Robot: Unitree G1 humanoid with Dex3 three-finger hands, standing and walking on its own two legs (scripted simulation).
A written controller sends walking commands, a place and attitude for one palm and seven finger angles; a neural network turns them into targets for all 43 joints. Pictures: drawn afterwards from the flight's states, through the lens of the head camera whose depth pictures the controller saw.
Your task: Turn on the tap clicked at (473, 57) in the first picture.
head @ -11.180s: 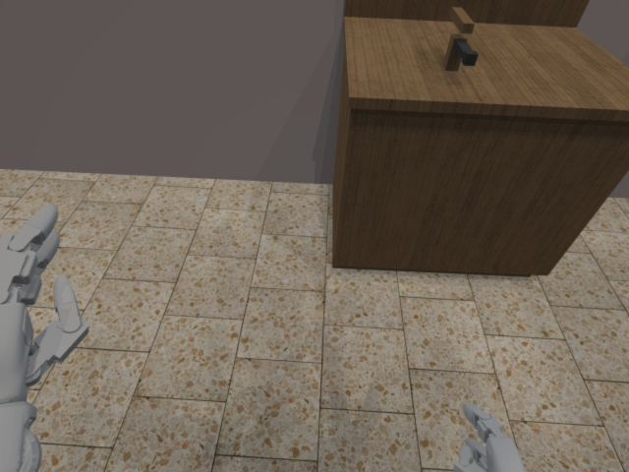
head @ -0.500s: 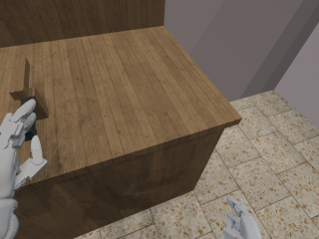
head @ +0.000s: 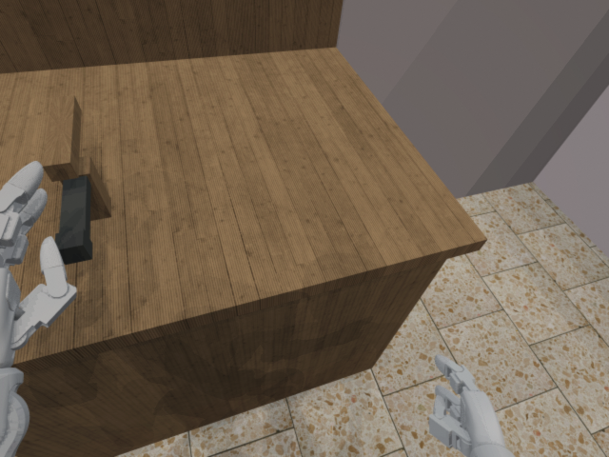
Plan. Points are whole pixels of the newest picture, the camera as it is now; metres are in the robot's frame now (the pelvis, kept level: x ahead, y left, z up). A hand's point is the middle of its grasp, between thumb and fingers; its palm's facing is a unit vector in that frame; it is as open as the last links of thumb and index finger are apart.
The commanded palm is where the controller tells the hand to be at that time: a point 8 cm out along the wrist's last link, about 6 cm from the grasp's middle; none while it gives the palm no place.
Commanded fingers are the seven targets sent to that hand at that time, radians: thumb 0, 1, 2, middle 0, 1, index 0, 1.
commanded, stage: look again from close up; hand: left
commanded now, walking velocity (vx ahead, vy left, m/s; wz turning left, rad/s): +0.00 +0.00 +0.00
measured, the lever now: (74, 246) +0.30 +0.30 +0.11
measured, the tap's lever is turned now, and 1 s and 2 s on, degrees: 0 0 0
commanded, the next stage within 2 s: turn the palm inward beside the body in 0.22 s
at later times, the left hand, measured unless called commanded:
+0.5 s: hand (39, 257) +0.23 +0.27 +0.19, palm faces +0.45 -0.84 -0.32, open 7.4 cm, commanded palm +0.15 +0.27 +0.18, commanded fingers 0.00 0.90 0.90 -0.20 -0.30 -0.20 -0.30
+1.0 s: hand (115, 319) +0.20 +0.20 +0.16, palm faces +0.49 -0.81 -0.32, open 7.4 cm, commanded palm +0.13 +0.24 +0.17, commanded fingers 0.00 0.90 0.90 -0.20 -0.30 -0.20 -0.30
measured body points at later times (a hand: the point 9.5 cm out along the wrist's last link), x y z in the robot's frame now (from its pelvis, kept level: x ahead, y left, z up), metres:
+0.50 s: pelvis -0.01 -0.02 +0.00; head -0.01 -0.02 +0.45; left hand +0.20 +0.31 +0.21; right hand +0.17 -0.23 -0.09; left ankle -0.02 +0.05 -0.74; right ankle +0.03 -0.14 -0.74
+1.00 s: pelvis -0.01 -0.08 -0.02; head -0.01 -0.10 +0.43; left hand +0.17 +0.24 +0.18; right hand +0.22 -0.27 -0.10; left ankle -0.02 +0.05 -0.74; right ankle +0.02 -0.14 -0.74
